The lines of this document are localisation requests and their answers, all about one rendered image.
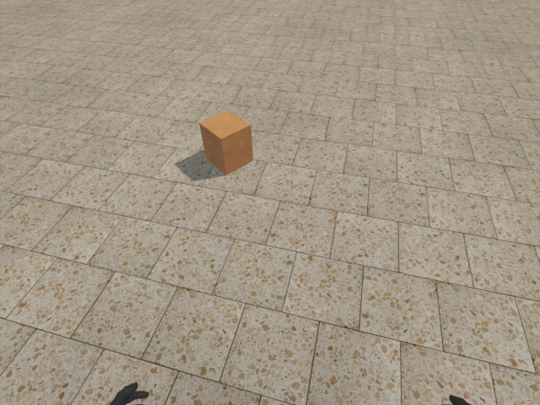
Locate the robot left hand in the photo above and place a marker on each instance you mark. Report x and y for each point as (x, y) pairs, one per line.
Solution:
(128, 394)

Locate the carton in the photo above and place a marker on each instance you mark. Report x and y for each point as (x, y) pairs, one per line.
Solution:
(227, 141)

